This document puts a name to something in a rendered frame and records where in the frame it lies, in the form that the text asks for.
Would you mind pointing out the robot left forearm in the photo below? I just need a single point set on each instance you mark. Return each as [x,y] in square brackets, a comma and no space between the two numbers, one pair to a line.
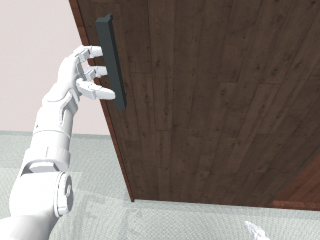
[49,149]

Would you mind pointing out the handle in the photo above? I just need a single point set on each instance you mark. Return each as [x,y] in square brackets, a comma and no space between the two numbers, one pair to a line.
[105,31]

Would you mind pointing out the wardrobe door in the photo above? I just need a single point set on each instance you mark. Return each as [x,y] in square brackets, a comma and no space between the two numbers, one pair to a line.
[305,187]
[223,96]

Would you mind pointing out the left robot hand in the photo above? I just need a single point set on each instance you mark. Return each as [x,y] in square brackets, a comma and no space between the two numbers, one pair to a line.
[71,71]

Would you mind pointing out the right robot hand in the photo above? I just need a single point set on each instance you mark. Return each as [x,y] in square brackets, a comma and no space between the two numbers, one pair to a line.
[256,231]

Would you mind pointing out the robot left upper arm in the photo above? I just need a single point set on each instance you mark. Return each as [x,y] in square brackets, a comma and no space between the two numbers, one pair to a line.
[38,201]

